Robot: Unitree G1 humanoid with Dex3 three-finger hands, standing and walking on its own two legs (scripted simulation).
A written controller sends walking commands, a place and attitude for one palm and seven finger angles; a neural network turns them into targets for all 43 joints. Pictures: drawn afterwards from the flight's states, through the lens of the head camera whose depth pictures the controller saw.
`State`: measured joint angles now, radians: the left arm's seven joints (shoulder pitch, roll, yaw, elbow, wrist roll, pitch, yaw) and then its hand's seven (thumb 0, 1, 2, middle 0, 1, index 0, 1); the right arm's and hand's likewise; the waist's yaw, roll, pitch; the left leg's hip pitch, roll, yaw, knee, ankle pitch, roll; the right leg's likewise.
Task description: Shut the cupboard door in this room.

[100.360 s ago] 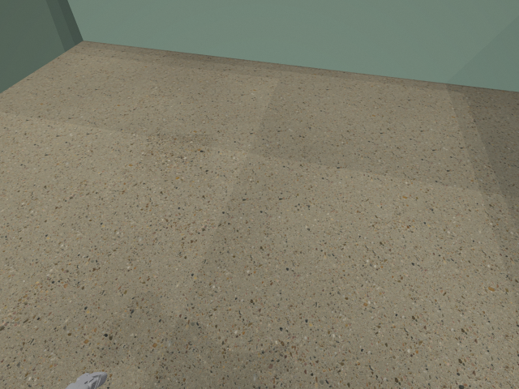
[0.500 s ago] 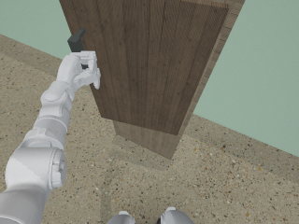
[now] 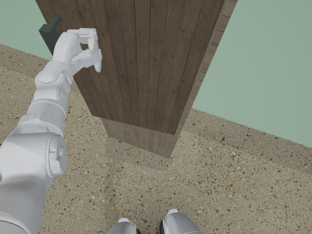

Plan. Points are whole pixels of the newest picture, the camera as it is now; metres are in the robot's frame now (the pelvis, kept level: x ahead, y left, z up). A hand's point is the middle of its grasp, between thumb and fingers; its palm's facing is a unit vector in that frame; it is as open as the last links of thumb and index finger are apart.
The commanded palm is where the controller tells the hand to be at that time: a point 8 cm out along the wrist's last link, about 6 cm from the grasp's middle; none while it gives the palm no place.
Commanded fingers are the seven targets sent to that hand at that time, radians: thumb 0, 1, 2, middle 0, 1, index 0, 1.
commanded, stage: push the door shut along its arc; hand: left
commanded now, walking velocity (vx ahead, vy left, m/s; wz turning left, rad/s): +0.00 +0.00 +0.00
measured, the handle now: (62, 45) +0.57 +0.17 +0.12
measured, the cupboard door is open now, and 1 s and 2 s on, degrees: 7 0 0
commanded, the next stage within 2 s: pull the fist back off the door in 0.48 s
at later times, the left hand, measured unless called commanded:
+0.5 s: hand (107, 49) +0.54 +0.06 +0.12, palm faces -0.41 -0.91 +0.01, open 3.4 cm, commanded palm +0.57 +0.08 +0.12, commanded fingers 0.00 0.90 0.90 -1.30 -1.50 -1.30 -1.50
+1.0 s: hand (120, 53) +0.54 +0.03 +0.11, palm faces +0.00 -1.00 -0.04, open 3.2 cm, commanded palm +0.51 +0.08 +0.12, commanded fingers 0.00 0.90 0.90 -1.30 -1.50 -1.30 -1.50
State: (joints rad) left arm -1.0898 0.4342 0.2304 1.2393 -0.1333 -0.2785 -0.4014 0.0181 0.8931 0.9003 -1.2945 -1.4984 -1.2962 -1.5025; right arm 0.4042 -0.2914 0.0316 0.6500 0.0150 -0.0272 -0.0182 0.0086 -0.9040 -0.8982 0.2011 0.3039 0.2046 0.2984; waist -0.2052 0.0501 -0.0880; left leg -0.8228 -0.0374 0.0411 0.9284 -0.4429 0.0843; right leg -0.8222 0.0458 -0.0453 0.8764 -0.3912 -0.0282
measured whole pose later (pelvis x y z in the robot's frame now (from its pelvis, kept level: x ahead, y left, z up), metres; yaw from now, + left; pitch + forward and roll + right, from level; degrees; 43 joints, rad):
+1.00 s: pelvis -0.02 -0.02 -0.01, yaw +1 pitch +21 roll -2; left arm -1.21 0.32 0.26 1.38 0.00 -0.30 0.11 0.00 0.94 0.96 -1.30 -1.50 -1.30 -1.50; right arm 0.46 -0.26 0.03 0.68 -0.05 -0.02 0.09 0.01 -0.91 -0.90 0.20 0.30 0.20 0.30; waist -0.24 0.07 -0.12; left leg -0.91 -0.02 0.02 0.98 -0.43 0.05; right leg -0.91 0.06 -0.07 0.92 -0.38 -0.06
